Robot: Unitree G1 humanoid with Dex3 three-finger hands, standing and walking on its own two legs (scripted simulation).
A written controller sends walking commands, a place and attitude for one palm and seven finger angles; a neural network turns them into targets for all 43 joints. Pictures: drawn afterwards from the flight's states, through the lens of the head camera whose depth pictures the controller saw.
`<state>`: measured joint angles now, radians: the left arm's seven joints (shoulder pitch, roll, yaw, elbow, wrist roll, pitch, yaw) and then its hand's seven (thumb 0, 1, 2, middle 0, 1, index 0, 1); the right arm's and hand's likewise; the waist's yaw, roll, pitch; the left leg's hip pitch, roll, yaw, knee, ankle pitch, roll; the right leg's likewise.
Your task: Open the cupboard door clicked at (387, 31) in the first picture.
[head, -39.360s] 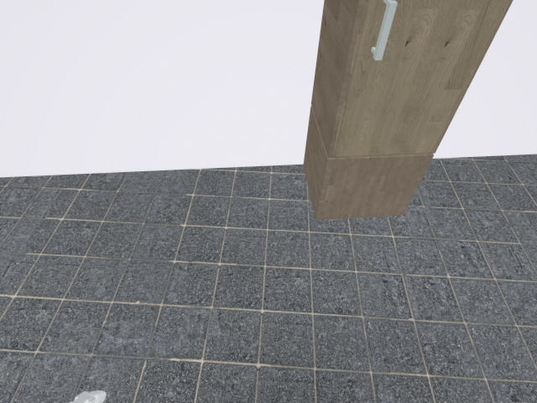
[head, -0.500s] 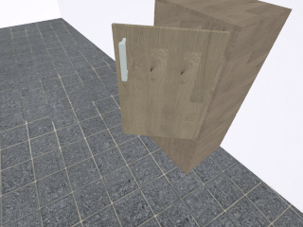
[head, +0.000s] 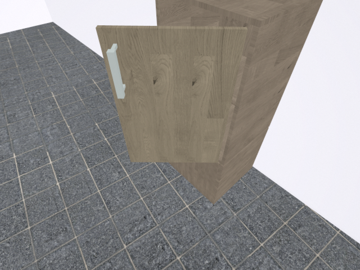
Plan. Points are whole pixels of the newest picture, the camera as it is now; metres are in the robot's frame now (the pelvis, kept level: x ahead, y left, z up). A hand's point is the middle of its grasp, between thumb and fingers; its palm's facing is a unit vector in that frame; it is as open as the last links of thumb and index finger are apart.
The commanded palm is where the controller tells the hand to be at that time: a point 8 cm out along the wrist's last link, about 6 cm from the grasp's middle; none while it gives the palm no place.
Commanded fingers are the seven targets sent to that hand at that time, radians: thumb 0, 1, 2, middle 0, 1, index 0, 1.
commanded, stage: shuffle to correct the standing spot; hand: left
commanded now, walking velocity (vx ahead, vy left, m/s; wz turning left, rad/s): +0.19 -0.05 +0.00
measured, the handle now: (118, 72) +0.60 +0.22 +0.14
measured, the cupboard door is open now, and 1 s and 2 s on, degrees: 47 47 47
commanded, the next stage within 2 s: come to a stop and stand still in 0.10 s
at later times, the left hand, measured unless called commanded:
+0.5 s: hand out of the picture +0.05 +0.17 -0.18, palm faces +0.06 -0.99 -0.14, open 7.4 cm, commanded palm none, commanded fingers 0.00 0.90 0.90 -0.20 -0.30 -0.20 -0.30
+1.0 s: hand out of the picture +0.06 +0.16 -0.17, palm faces +0.06 -0.98 -0.17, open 7.3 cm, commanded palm none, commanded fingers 0.00 0.90 0.90 -0.20 -0.30 -0.20 -0.30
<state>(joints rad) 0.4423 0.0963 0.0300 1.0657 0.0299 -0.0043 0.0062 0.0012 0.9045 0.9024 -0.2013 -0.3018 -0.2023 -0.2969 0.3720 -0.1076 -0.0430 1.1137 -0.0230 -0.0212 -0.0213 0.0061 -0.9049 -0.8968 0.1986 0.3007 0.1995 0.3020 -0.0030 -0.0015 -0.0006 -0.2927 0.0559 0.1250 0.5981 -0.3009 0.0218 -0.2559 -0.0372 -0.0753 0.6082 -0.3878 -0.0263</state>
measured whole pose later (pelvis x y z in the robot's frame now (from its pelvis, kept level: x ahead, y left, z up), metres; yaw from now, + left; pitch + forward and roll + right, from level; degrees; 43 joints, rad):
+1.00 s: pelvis +0.06 +0.00 +0.01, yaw +0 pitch -2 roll +0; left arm 0.28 0.15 0.02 1.07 0.01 0.01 0.03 0.00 0.91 0.90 -0.20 -0.30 -0.20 -0.30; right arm 0.29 -0.14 -0.01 1.12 -0.01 0.01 -0.03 0.01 -0.91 -0.90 0.19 0.30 0.20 0.30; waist 0.02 -0.02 0.04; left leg -0.21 0.01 0.06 0.48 -0.24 0.01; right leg -0.16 -0.05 -0.06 0.46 -0.28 0.03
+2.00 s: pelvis +0.06 -0.02 +0.01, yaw -1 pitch -1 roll +0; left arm 0.25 0.18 -0.02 1.09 0.01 -0.02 0.03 0.00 0.91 0.90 -0.20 -0.30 -0.20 -0.30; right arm 0.21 -0.17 0.01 1.12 -0.01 -0.02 -0.02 0.01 -0.91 -0.90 0.20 0.30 0.20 0.30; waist 0.01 -0.01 0.04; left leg -0.19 0.03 0.07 0.44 -0.23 -0.01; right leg -0.16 -0.03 -0.05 0.46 -0.28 0.00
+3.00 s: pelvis +0.04 -0.02 -0.02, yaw +1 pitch +6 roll -1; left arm 0.28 0.30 0.31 0.06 -0.35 -0.26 -0.33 0.00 0.02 0.53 -0.26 -0.86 -0.27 -0.86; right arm 0.30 -0.25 0.02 0.63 0.05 -0.26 -0.09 0.02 -0.90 -0.90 0.20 0.30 0.20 0.30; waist 0.01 0.03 -0.07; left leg -0.54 0.05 0.02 0.81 -0.37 0.00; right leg -0.47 -0.03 -0.08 0.78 -0.41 0.00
